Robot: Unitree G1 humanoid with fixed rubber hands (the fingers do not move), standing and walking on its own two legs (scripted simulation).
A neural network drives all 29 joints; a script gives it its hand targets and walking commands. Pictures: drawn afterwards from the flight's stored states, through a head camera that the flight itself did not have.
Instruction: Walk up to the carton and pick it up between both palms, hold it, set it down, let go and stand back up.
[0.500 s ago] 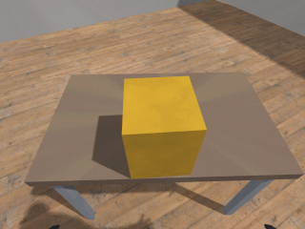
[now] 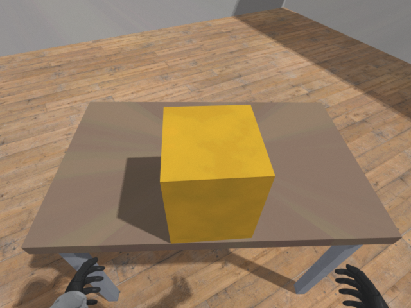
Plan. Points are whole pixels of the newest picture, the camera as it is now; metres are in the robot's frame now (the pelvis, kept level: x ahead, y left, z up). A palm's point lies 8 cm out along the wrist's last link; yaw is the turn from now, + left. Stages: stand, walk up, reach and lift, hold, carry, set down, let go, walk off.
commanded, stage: reach and lift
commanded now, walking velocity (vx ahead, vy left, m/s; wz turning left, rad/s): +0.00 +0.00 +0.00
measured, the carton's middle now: (209, 175) +0.41 +0.01 +0.01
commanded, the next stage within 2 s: none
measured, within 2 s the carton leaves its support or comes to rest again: neither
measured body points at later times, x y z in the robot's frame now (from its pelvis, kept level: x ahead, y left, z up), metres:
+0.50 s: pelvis -0.01 +0.01 +0.01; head -0.02 +0.01 +0.46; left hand +0.17 +0.25 -0.04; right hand +0.15 -0.25 -0.04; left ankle +0.00 +0.13 -0.74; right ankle -0.01 -0.10 -0.74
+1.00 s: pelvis +0.01 +0.01 +0.01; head -0.01 +0.01 +0.46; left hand +0.18 +0.22 -0.01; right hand +0.18 -0.20 +0.00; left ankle +0.00 +0.13 -0.74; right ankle -0.01 -0.10 -0.74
